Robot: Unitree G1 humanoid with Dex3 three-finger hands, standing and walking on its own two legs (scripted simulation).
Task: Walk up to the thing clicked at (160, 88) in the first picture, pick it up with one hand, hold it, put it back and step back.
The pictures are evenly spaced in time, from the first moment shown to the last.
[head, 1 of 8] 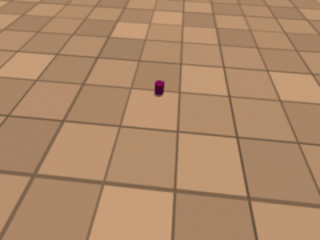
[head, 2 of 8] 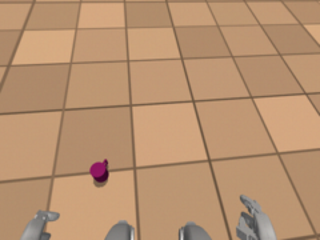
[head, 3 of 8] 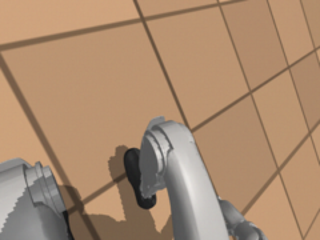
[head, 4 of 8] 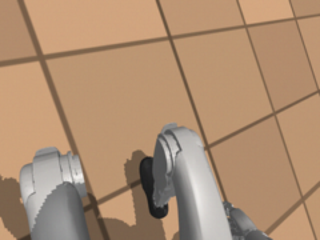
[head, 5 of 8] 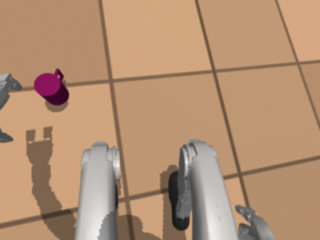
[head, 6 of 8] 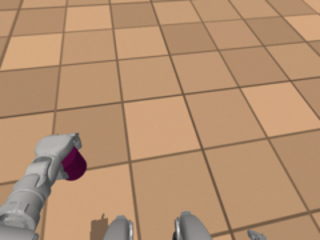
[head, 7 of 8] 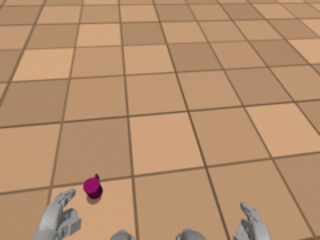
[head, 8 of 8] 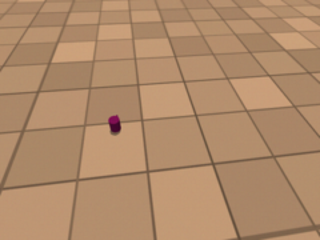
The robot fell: no
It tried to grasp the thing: yes
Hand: left
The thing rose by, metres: 0.65
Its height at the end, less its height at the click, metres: +0.00
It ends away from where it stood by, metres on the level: 0.05
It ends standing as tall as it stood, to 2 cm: yes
